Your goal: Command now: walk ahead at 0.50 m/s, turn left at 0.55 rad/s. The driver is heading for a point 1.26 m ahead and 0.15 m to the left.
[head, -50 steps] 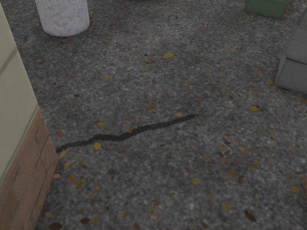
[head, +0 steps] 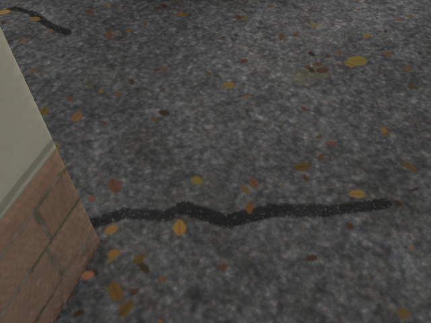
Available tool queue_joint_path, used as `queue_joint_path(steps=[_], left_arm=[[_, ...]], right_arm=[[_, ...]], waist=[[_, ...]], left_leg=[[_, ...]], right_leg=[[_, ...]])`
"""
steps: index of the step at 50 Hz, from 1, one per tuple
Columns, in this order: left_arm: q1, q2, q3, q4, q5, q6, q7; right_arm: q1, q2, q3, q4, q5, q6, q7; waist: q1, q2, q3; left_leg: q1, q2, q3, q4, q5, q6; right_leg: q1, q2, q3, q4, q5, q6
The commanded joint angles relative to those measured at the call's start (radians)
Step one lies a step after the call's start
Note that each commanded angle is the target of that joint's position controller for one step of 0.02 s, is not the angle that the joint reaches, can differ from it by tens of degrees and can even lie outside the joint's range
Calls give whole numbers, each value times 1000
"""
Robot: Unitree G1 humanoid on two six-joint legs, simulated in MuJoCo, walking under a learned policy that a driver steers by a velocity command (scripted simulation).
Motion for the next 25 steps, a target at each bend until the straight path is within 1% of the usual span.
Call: queue_joint_path(steps=[1, 2, 3, 4, 5, 6, 7, 8, 9, 10, 11, 12, 13, 14, 15, 16, 17, 18, 19, 20, 21, 22, 23, 24, 25], left_arm=[[19, 88, 28, -101, 53, 14, 26], [29, 87, 36, -107, 64, 27, 29], [-17, 99, 42, -137, 66, 28, 29], [-80, 87, 37, -162, 71, 26, 25], [-141, 70, 32, -184, 74, 20, 20], [-198, 63, 29, -199, 69, 18, 11], [-232, 52, 26, -213, 60, 16, 3], [-265, 47, 27, -233, 48, 15, -4], [-294, 46, 27, -253, 40, 13, -8], [-314, 52, 28, -267, 36, 10, -14], [-332, 63, 32, -286, 32, 2, -21], [-331, 78, 36, -294, 28, -8, -26], [-287, 89, 41, -287, 28, -21, -33], [-191, 125, 60, -255, 33, -32, -32], [-23, 178, 82, -223, 50, -32, -25], [145, 272, 107, -213, 72, -19, -14], [163, 274, 110, -201, 58, -11, -20], [90, 173, 87, -226, 45, -3, -12], [30, 132, 74, -238, 36, 10, -8], [-35, 111, 65, -239, 42, 18, -12], [-72, 94, 59, -238, 48, 20, -18], [-92, 88, 58, -234, 52, 21, -22], [-86, 92, 62, -225, 50, 18, -24], [-73, 101, 64, -212, 48, 14, -25], [-77, 113, 71, -205, 52, 26, -27]], right_arm=[[-5, -135, -23, -121, -19, -32, -33], [-2, -135, -18, -124, -8, -36, -45], [14, -137, -19, -121, -1, -40, -60], [36, -139, -18, -117, 8, -37, -75], [72, -140, -20, -107, 21, -33, -85], [99, -151, -24, -104, 22, -25, -91], [129, -148, -23, -98, 27, -18, -94], [148, -147, -24, -93, 29, -14, -93], [168, -136, -23, -88, 32, -13, -91], [185, -128, -22, -82, 35, -10, -87], [200, -122, -23, -84, 34, -6, -85], [205, -115, -22, -86, 33, -5, -86], [187, -91, -17, -93, 41, -8, -83], [144, -104, -18, -111, 35, -13, -81], [93, -75, -10, -151, 22, -22, -66], [203, -8, 8, -162, 29, -36, -58], [288, -46, 13, -159, 47, -45, -50], [243, -129, -13, -134, 49, -35, -52], [144, -149, -22, -151, 30, -19, -53], [98, -140, -29, -166, 14, -7, -56], [95, -129, -36, -168, 10, 1, -55], [108, -107, -34, -167, 19, 10, -51], [105, -82, -30, -171, 21, 15, -47], [99, -73, -30, -176, 24, 21, -48], [75, -57, -22, -194, 20, 26, -58]], waist=[[15, -40, -145], [29, -17, -135], [24, 25, -126], [5, 63, -117], [-16, 76, -116], [-38, 66, -110], [-53, 78, -105], [-66, 90, -92], [-75, 98, -79], [-83, 109, -65], [-85, 115, -62], [-77, 126, -57], [-46, 150, -66], [13, 146, -87], [91, 110, -186], [90, -123, -368], [55, -357, -435], [53, -193, -269], [55, -76, -155], [18, -18, -80], [-17, -36, -46], [-36, -64, -27], [-37, -90, -22], [-36, -106, -21], [-36, -102, -17]], left_leg=[[240, 417, -604, -259, 302, 280], [147, 382, -535, -272, 340, 267], [90, 327, -455, -281, 368, 245], [64, 284, -387, -274, 400, 222], [44, 233, -328, -266, 396, 193], [39, 201, -287, -250, 383, 164], [40, 178, -270, -246, 340, 146], [53, 174, -281, -243, 303, 136], [66, 180, -302, -236, 254, 130], [100, 183, -325, -216, 209, 126], [137, 199, -363, -198, 171, 123], [180, 212, -406, -178, 135, 118], [204, 215, -440, -153, 121, 115], [186, 188, -427, -80, 210, 90], [68, 132, -358, 121, 222, 52], [-207, 0, -214, 493, -61, -21], [-394, 22, -198, 694, -388, -37], [-477, 86, -203, 809, -324, -53], [-465, 127, -157, 816, -230, -60], [-411, 163, -127, 761, -176, -62], [-354, 196, -123, 703, -140, -61], [-299, 209, -107, 671, -126, -63], [-277, 212, -83, 644, -99, -68], [-276, 218, -74, 621, -61, -76], [-292, 227, -65, 580, -28, -81]], right_leg=[[-295, -59, 42, -281, 196, 59], [-215, -75, 43, -402, 195, 82], [-159, -68, 33, -520, 255, 93], [-125, -50, 17, -628, 334, 94], [-69, -20, -4, -732, 432, 87], [-27, 23, -29, -834, 521, 84], [19, 64, -49, -918, 579, 79], [35, 88, -61, -962, 600, 76], [42, 101, -59, -998, 591, 71], [38, 110, -57, -1032, 559, 58], [41, 116, -49, -1060, 511, 43], [49, 115, -34, -1094, 468, 25], [102, 105, -16, -1115, 456, -4], [223, 109, -24, -1172, 456, -44], [489, 21, 53, -1153, 473, -108], [880, -231, 408, -1173, 433, -263], [958, -385, 794, -1287, 235, -352], [844, -343, 692, -1290, 119, -308], [686, -293, 507, -1296, 157, -251], [530, -238, 386, -1326, 235, -220], [426, -196, 300, -1360, 283, -197], [352, -164, 221, -1396, 310, -184], [326, -145, 156, -1429, 357, -192], [328, -140, 107, -1455, 402, -202], [335, -138, 56, -1462, 474, -208]])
